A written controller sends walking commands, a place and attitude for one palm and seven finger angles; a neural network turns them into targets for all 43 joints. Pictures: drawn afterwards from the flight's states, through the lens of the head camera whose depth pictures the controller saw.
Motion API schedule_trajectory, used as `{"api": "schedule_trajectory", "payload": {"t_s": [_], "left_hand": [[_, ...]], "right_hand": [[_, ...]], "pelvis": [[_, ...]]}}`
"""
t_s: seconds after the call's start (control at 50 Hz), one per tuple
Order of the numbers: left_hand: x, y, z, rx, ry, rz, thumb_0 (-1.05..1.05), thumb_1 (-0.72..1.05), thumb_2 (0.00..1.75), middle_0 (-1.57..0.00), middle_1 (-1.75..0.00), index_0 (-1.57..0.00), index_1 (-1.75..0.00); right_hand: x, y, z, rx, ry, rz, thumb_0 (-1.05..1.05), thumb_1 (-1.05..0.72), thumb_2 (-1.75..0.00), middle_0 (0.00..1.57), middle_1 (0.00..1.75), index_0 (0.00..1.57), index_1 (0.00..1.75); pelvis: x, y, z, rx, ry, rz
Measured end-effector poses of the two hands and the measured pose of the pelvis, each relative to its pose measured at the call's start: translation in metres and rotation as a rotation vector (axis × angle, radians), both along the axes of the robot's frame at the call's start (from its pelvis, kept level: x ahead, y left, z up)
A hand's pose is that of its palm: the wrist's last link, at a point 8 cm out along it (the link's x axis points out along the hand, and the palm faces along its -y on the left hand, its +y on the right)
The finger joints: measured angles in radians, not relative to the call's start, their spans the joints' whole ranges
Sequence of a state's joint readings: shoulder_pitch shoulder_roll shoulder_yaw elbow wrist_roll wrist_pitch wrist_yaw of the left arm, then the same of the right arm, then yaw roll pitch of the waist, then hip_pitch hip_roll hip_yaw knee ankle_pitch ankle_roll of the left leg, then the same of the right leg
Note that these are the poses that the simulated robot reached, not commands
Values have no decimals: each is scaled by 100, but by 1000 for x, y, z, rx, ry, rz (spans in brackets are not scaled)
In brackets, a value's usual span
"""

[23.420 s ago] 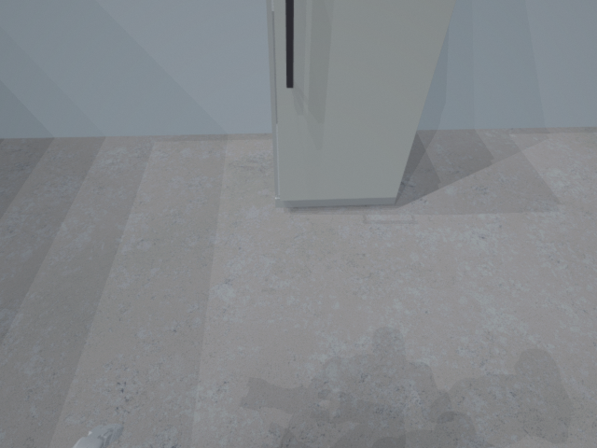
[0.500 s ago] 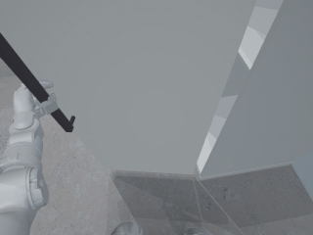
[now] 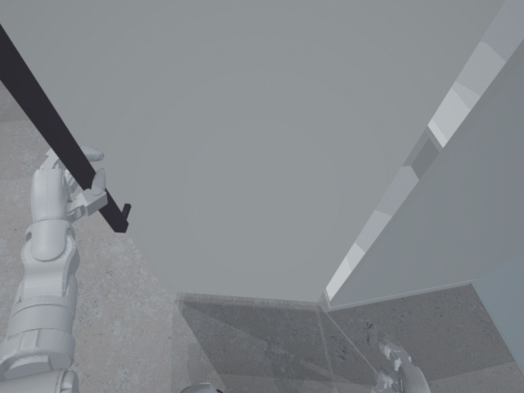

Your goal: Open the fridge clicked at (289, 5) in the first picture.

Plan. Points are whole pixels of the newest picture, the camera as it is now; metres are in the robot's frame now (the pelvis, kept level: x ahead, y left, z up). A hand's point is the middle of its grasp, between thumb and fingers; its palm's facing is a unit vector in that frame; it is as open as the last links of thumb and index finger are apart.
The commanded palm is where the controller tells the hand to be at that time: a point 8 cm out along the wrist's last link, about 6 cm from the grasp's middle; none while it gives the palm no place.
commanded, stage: stop walking and hold the door back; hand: left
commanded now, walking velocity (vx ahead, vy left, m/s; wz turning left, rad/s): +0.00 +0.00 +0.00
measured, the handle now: (73, 139) +0.43 +0.29 +0.13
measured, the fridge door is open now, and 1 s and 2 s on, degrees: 76 78 76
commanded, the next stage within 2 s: loosen the grip on the handle in 0.72 s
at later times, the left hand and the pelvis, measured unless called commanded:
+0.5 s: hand (95, 204) +0.36 +0.27 +0.06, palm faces +0.30 -0.92 -0.26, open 5.3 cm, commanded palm +0.32 +0.32 +0.06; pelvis -0.03 +0.01 +0.00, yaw -1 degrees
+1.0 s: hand (88, 199) +0.36 +0.27 +0.07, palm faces +0.28 -0.93 -0.24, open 6.8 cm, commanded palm +0.33 +0.31 +0.08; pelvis -0.05 +0.01 +0.00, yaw -1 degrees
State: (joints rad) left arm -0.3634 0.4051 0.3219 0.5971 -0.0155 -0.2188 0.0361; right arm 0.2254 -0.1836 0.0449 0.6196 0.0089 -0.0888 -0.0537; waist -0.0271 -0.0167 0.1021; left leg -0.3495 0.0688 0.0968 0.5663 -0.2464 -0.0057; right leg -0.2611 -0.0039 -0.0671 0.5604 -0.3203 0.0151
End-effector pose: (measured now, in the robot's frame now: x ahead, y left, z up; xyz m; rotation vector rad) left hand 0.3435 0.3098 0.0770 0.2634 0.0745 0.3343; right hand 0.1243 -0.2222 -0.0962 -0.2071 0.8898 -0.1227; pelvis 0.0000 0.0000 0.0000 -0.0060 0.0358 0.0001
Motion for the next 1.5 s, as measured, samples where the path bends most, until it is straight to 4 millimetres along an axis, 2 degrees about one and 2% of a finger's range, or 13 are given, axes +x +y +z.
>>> {"api": "schedule_trajectory", "payload": {"t_s": [0.06, 0.14, 0.26, 0.4, 0.64, 0.82, 0.88, 1.0, 1.16, 1.24, 1.34, 1.5], "left_hand": [[-8, -1, 1, 25, 15, 11, -6, 66, 77, -37, -132, -41, -140], [-12, 2, 1, 17, 46, 6, -9, 62, 78, -39, -133, -42, -140], [-8, 7, -3, -42, 53, -4, -13, 58, 79, -40, -135, -44, -140], [-11, 3, -2, -32, 61, -8, -12, 63, 78, -36, -136, -45, -140], [-24, -1, 0, -38, 108, 8, -12, 65, 80, -33, -136, -46, -140], [-23, -1, 2, -61, 143, 18, -11, 63, 82, -33, -135, -46, -139], [-14, 4, 5, -78, 167, -12, -8, 60, 80, -35, -136, -46, -140], [-14, 8, 7, -67, 106, -7, -3, 44, 71, -41, -138, -45, -139], [-13, 9, -8, -68, 116, 5, 0, -14, 40, -41, -136, -44, -137], [-9, 11, -18, -67, 122, 16, 0, -35, 30, -39, -133, -43, -135], [-2, 14, -20, -42, 106, 12, -1, -47, 23, -34, -126, -46, -134], [-6, 19, -20, -72, 121, 42, -1, -53, 20, -28, -118, -34, -121]], "right_hand": [[-5, 5, -13, 30, 29, -10, 1, -90, -90, 21, 30, 20, 30], [-15, -2, -19, 13, 61, -39, 1, -90, -90, 21, 30, 20, 30], [-27, -22, -6, -98, 66, -83, 1, -90, -90, 21, 30, 20, 30], [-43, -33, 11, -137, 24, -116, 1, -90, -90, 20, 30, 20, 30], [-83, -34, -3, -107, 106, -126, 1, -90, -90, 21, 30, 20, 30], [-106, -37, -7, -106, 140, -146, 1, -90, -90, 21, 30, 20, 30], [-110, -39, 0, -108, 123, -137, 1, -90, -90, 21, 30, 20, 30], [-102, -46, 10, -137, 39, -122, 1, -90, -90, 21, 30, 20, 30], [-77, -35, 7, -127, 22, -83, 1, -90, -90, 20, 30, 20, 30], [-59, -25, 3, -116, 20, -55, 1, -90, -90, 20, 30, 20, 30], [-39, -14, -5, -90, 29, -31, 1, -90, -90, 21, 30, 20, 30], [-16, -6, -11, -45, 21, -44, 1, -90, -90, 21, 30, 20, 30]], "pelvis": [[-1, 1, -1, -21, -9, -3], [0, 5, -1, -20, -15, -1], [-1, 16, -1, -3, -37, -9], [-16, 17, 3, -13, -30, -21], [-34, 10, 5, -18, -32, -22], [-40, 10, 5, -16, -39, -21], [-44, 8, 4, -3, -28, -25], [-49, 10, -2, 4, 7, -24], [-41, 15, -6, 4, 43, -23], [-31, 17, -8, -2, 60, -17], [-18, 18, -11, -7, 88, -13], [4, 18, -12, -6, 103, -25]]}}
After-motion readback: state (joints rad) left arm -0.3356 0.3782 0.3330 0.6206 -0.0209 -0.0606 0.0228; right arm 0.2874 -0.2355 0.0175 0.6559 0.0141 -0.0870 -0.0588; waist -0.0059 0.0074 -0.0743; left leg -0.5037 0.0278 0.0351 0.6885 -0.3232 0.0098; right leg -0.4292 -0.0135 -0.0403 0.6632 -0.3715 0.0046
